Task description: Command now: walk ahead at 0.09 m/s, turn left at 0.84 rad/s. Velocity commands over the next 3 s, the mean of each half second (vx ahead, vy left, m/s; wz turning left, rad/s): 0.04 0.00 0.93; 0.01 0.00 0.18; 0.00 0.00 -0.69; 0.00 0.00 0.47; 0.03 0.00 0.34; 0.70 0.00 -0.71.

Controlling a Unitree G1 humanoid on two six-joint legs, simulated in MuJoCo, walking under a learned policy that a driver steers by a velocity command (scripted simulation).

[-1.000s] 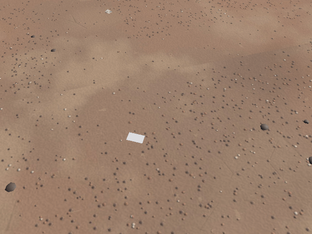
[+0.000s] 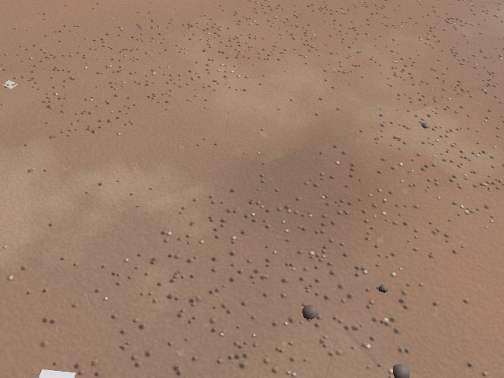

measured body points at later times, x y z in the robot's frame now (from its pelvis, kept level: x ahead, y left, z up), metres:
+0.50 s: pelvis +0.11 -0.05 +0.01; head +0.14 -0.03 +0.45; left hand +0.11 +0.29 -0.09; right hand +0.44 -0.21 -0.05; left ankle +0.11 +0.07 -0.72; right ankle +0.22 -0.14 -0.73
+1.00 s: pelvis +0.12 -0.05 +0.02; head +0.14 -0.02 +0.46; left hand +0.04 +0.24 -0.11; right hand +0.41 -0.17 -0.07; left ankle +0.03 +0.04 -0.72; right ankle +0.18 -0.16 -0.67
